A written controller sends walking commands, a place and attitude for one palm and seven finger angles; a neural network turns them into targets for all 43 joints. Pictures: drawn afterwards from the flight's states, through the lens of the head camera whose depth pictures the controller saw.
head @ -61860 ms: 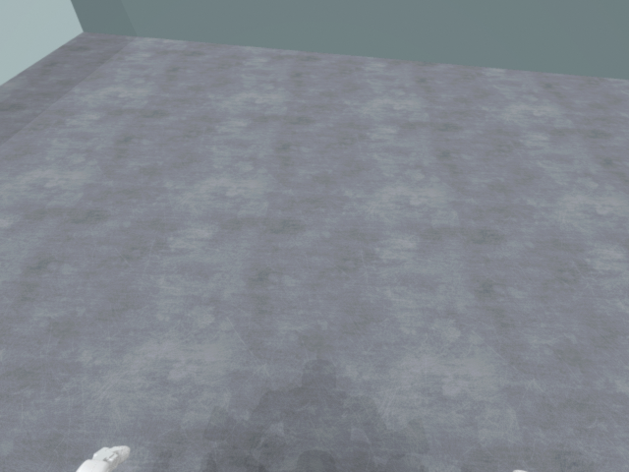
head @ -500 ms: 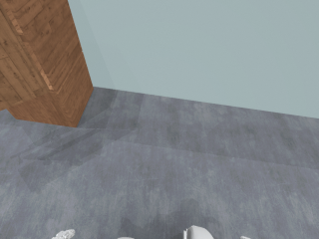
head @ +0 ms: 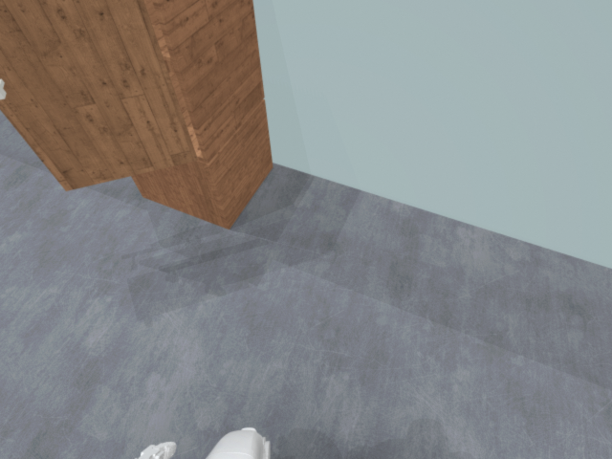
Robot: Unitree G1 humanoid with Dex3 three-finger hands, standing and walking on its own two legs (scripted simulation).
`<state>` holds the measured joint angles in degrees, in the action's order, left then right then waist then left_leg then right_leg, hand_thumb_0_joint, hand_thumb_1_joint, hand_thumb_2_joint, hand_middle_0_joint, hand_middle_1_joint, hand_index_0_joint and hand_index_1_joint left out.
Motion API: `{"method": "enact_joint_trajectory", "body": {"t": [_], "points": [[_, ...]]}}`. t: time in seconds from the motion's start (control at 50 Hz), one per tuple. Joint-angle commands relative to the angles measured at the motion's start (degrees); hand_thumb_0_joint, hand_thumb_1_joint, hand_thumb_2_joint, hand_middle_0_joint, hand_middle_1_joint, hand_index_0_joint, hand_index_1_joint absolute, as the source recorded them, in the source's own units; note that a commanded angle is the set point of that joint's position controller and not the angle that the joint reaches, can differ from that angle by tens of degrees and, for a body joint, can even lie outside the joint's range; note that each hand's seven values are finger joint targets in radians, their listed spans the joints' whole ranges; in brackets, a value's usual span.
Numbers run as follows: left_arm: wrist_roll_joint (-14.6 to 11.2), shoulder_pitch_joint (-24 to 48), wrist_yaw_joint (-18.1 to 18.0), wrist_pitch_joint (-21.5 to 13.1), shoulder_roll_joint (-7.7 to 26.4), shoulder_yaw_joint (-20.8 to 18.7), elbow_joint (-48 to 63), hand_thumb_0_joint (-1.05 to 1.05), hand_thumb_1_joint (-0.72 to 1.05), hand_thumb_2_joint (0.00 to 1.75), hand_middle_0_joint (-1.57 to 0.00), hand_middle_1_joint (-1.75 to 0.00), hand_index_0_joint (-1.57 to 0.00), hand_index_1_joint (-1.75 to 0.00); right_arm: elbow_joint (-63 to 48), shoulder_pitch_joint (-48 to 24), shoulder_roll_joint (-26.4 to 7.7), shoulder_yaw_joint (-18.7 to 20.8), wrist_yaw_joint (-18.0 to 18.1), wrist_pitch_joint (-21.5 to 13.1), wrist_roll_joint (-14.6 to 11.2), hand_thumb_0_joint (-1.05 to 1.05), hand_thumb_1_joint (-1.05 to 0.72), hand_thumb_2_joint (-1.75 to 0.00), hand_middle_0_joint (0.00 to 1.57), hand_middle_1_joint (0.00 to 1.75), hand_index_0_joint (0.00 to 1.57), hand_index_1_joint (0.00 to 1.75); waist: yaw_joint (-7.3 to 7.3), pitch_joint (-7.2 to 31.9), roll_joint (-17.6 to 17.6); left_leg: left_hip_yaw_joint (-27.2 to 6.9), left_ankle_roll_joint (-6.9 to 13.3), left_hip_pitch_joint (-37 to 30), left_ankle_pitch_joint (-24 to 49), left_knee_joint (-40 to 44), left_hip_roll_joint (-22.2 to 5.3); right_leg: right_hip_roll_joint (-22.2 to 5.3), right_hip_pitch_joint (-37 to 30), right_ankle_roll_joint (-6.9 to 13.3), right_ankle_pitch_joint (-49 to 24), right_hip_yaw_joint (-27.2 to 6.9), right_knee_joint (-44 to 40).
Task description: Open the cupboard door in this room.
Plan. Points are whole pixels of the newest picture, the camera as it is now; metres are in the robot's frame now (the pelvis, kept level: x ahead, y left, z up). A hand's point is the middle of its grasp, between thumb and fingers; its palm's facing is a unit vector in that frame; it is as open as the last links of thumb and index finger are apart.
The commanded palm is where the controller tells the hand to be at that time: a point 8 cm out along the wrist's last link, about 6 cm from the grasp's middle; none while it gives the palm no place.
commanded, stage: turn to face it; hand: left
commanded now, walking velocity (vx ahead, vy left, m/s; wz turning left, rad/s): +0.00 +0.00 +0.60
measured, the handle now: out of the picture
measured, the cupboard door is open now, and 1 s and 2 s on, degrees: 43 43 43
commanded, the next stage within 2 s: take the last steps up to it in 0.58 s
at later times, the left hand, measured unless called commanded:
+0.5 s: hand out of the picture +0.04 +0.23 -0.16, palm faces +0.26 -0.92 -0.28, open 7.4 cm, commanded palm none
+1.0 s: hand out of the picture -0.08 +0.20 -0.19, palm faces +0.49 -0.85 -0.19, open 7.4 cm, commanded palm none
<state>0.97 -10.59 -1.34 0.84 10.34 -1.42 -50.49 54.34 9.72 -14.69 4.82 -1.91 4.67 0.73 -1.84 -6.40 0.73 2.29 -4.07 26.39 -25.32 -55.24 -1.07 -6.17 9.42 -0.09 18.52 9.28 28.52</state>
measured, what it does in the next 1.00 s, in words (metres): steps on the spot, turning left: left foot, then right foot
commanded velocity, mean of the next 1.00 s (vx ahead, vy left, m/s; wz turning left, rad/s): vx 0.10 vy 0.05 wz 0.30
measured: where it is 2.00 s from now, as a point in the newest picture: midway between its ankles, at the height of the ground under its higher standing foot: (239, 414)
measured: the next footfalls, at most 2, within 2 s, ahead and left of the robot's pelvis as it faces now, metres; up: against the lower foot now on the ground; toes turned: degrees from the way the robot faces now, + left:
left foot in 0.14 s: +0.05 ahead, +0.14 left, +0.00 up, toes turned +10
right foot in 0.52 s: +0.09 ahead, -0.11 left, +0.00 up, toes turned +11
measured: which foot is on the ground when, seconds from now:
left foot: up 0.00-0.12, down 0.14-0.52, up 0.54-0.94, down 0.96-1.00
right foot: down 0.00-0.14, up 0.16-0.50, down 0.52-0.96, up 0.98-1.00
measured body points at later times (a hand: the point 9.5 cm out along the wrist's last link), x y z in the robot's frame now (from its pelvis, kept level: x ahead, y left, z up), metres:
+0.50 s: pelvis +0.01 +0.00 -0.01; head +0.05 +0.00 +0.44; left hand +0.03 +0.28 -0.14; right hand +0.16 -0.21 -0.16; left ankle +0.01 +0.13 -0.74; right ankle +0.05 -0.12 -0.73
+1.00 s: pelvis +0.02 +0.03 -0.01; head +0.03 +0.07 +0.44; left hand -0.11 +0.24 -0.18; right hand +0.21 -0.15 -0.14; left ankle -0.01 +0.11 -0.74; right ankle +0.05 -0.11 -0.73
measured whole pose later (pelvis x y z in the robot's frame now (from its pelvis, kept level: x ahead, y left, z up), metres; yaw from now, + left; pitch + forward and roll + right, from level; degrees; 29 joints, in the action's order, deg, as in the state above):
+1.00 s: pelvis +0.02 +0.03 -0.01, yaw +24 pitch -1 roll +0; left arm 1.2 -19.7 0.3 1.0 12.8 -4.1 -59.9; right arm 55.7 9.1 -11.4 2.8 -1.5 0.2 1.3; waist 2.9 -3.0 3.6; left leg 5.8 2.2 14.9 -16.1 -32.5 0.4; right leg -8.4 13.7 -2.0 25.6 9.2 39.4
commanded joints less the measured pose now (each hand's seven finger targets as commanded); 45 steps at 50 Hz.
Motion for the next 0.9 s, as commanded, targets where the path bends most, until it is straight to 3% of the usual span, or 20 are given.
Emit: {"method": "enact_joint_trajectory", "body": {"t": [0.0,0.06,0.08,0.1,0.12,0.14,0.16,0.18,0.22,0.32,0.4,0.46,0.48,0.5,0.52,0.54,0.6,0.68,0.8,0.88], "points": [[0.60,-4.97,-0.45,-1.33,14.24,-4.45,2.27,0.00,0.90,0.90,-0.20,-0.30,-0.20,-0.30,-6.51,-6.09,-1.86,-0.42,-0.03,-2.15,-0.24,0.00,-0.90,-0.90,0.20,0.30,0.20,0.30,4.18,7.71,11.01,3.91,0.57,-0.56,0.06,11.44,0.81,-14.18,-8.84,5.89,-39.88,-5.26,-2.50],[0.21,-3.84,-0.01,-1.17,14.79,-4.79,2.15,0.00,0.90,0.90,-0.20,-0.30,-0.20,-0.30,-5.82,-1.50,-3.51,-0.08,0.25,-2.75,-0.02,0.00,-0.90,-0.90,0.20,0.30,0.20,0.30,1.11,9.90,9.89,4.96,1.99,-10.96,8.63,23.79,2.20,-13.30,-4.77,2.64,-37.77,-1.75,5.05],[-0.32,-2.91,0.22,-1.04,14.12,-4.71,2.61,0.00,0.90,0.90,-0.20,-0.30,-0.20,-0.30,-4.84,2.38,-5.78,0.66,0.38,-3.16,0.22,0.00,-0.90,-0.90,0.20,0.30,0.20,0.30,-1.40,12.50,4.77,2.59,3.35,-20.28,17.83,29.35,0.44,-12.19,1.18,0.25,-32.96,0.15,13.00],[-0.73,-2.81,0.69,-0.74,10.48,-4.06,4.37,0.00,0.90,0.90,-0.20,-0.30,-0.20,-0.30,-4.38,6.39,-12.04,2.18,0.85,-3.73,0.71,0.00,-0.90,-0.90,0.20,0.30,0.20,0.30,-3.53,16.04,-11.29,-16.16,10.01,-31.24,35.00,30.79,-13.57,-4.60,16.10,-3.90,-4.31,2.41,26.02],[-0.68,1.54,0.50,-0.28,7.94,-2.61,6.48,0.00,0.90,0.90,-0.20,-0.30,-0.20,-0.30,-3.63,10.56,-15.79,3.01,1.42,-3.39,0.30,0.00,-0.90,-0.90,0.20,0.30,0.20,0.30,-5.23,16.57,-17.29,-26.82,17.13,-31.36,53.05,32.06,-22.56,-0.47,23.42,-4.95,20.59,-2.61,35.67],[-0.31,2.68,0.14,0.43,9.31,-2.91,7.01,0.00,0.90,0.90,-0.20,-0.30,-0.20,-0.30,-3.20,10.41,-15.46,2.66,1.81,-3.18,0.41,0.00,-0.90,-0.90,0.20,0.30,0.20,0.30,-4.52,15.68,-10.59,-24.52,19.15,-28.83,48.32,31.86,-23.81,-1.65,24.02,-4.01,20.00,-7.77,38.59],[-0.03,3.73,-0.10,0.80,9.18,-3.19,6.03,0.00,0.90,0.90,-0.20,-0.30,-0.20,-0.30,-4.05,7.76,-13.52,2.16,2.29,-3.49,0.57,0.00,-0.90,-0.90,0.20,0.30,0.20,0.30,-3.90,12.99,-8.78,-23.24,17.54,-24.12,36.87,34.33,-20.63,-1.77,24.34,-4.06,16.00,-8.18,39.33],[0.07,3.37,0.08,1.02,8.77,-3.46,4.69,0.00,0.90,0.90,-0.20,-0.30,-0.20,-0.30,-5.11,3.81,-12.37,1.89,2.75,-3.57,0.71,0.00,-0.90,-0.90,0.20,0.30,0.20,0.30,-2.08,10.06,-11.70,-21.25,15.81,-19.37,29.82,35.63,-17.43,-1.86,24.16,-4.27,11.88,-9.22,39.51],[0.33,0.39,0.85,1.34,8.97,-3.57,2.83,0.00,0.90,0.90,-0.20,-0.30,-0.20,-0.30,-5.78,-0.87,-9.98,0.79,2.92,-3.79,0.71,0.00,-0.90,-0.90,0.20,0.30,0.20,0.30,0.70,7.13,-12.34,-15.61,12.96,-13.51,23.19,37.06,-13.17,-1.06,21.28,-4.15,6.22,-9.58,38.15],[0.21,-1.15,0.97,1.42,7.91,-3.19,1.88,0.00,0.90,0.90,-0.20,-0.30,-0.20,-0.30,-5.75,-0.67,-9.46,0.57,2.69,-3.80,0.73,0.00,-0.90,-0.90,0.20,0.30,0.20,0.30,1.22,6.91,-7.26,-15.17,13.20,-12.08,19.05,37.74,-11.64,1.40,16.70,-4.20,5.45,-7.66,27.33],[-0.01,-1.66,0.75,0.89,6.91,-2.77,2.33,0.00,0.90,0.90,-0.20,-0.30,-0.20,-0.30,-5.29,-0.56,-9.25,0.73,2.50,-3.32,0.95,0.00,-0.90,-0.90,0.20,0.30,0.20,0.30,1.10,7.68,-9.24,-17.43,13.39,-11.54,18.94,36.02,-11.21,3.96,10.94,-3.63,6.38,-6.25,16.10],[-0.18,-7.05,0.45,-0.23,7.66,-3.11,0.51,0.00,0.90,0.90,-0.20,-0.30,-0.20,-0.30,-5.37,-2.37,-7.61,0.59,2.40,-3.17,0.31,0.00,-0.90,-0.90,0.20,0.30,0.20,0.30,3.97,8.90,-7.13,-15.68,10.28,-5.85,19.85,29.37,-7.87,4.46,-1.89,-3.18,-4.75,-6.02,-0.49],[0.26,-8.61,0.07,-1.01,10.48,-3.65,0.26,0.00,0.90,0.90,-0.20,-0.30,-0.20,-0.30,-5.66,-1.78,-5.03,0.29,2.19,-3.27,-0.21,0.00,-0.90,-0.90,0.20,0.30,0.20,0.30,4.63,9.86,1.66,-11.80,7.13,-0.94,14.50,22.15,-3.30,-1.94,-7.52,-1.44,-5.21,-13.52,-8.52],[0.91,-8.74,-0.25,-1.49,15.32,-4.61,0.27,0.00,0.90,0.90,-0.20,-0.30,-0.20,-0.30,-6.67,-1.49,-1.49,-0.34,2.00,-3.34,-0.50,0.00,-0.90,-0.90,0.20,0.30,0.20,0.30,4.51,8.40,17.13,-2.69,2.81,6.34,-2.16,9.60,5.02,-15.86,-8.66,4.65,-10.78,-28.69,-13.11],[0.59,-8.53,-0.28,-1.46,16.36,-4.36,1.09,0.00,0.90,0.90,-0.20,-0.30,-0.20,-0.30,-6.98,-2.56,-3.90,0.19,1.85,-2.81,-0.27,0.00,-0.90,-0.90,0.20,0.30,0.20,0.30,5.22,8.16,14.95,-5.04,2.96,3.82,-9.55,-1.67,3.01,-21.61,-1.40,9.32,-14.29,-29.55,-14.18],[0.58,-5.48,-0.53,-1.50,13.73,-3.89,1.44,0.00,0.90,0.90,-0.20,-0.30,-0.20,-0.30,-6.18,-2.50,-3.44,0.37,1.71,-2.47,-0.06,0.00,-0.90,-0.90,0.20,0.30,0.20,0.30,3.59,6.19,11.09,-6.52,3.25,4.38,-6.58,-7.50,2.00,-18.51,1.40,10.34,-12.20,-25.58,-13.95],[0.13,-2.33,-0.35,-1.90,9.80,-2.86,1.54,0.00,0.90,0.90,-0.20,-0.30,-0.20,-0.30,-2.94,-0.85,-2.63,0.29,1.38,-1.85,0.17,0.00,-0.90,-0.90,0.20,0.30,0.20,0.30,1.60,4.54,11.36,-4.88,1.80,5.46,0.69,-12.41,0.65,-11.49,0.20,7.35,-22.36,-15.62,-11.14],[0.44,-7.07,-0.48,-2.45,9.67,-3.02,-0.64,0.00,0.90,0.90,-0.20,-0.30,-0.20,-0.30,-1.80,-2.08,0.00,-0.76,1.30,-2.26,-0.13,0.00,-0.90,-0.90,0.20,0.30,0.20,0.30,3.57,7.67,8.98,-1.21,0.87,2.78,0.07,-0.28,1.00,-11.07,-7.39,6.92,-31.71,-11.21,-9.04],[0.93,-11.50,0.36,-3.05,12.18,-4.63,-4.49,0.00,0.90,0.90,-0.20,-0.30,-0.20,-0.30,-2.71,-6.17,-0.03,-1.18,0.41,-3.63,0.11,0.00,-0.90,-0.90,0.20,0.30,0.20,0.30,6.59,5.10,9.35,1.08,1.78,2.24,-1.94,11.24,-0.26,-16.49,-9.19,8.99,-11.36,-15.61,-12.90],[0.82,-8.34,0.94,-2.77,12.67,-5.03,-5.14,0.00,0.90,0.90,-0.20,-0.30,-0.20,-0.30,-1.52,-1.79,-0.01,-1.34,0.15,-4.38,0.22,0.00,-0.90,-0.90,0.20,0.30,0.20,0.30,3.53,4.01,8.66,3.82,2.88,-10.24,4.01,23.38,0.79,-15.08,0.81,6.20,1.31,-11.54,-11.38]]}}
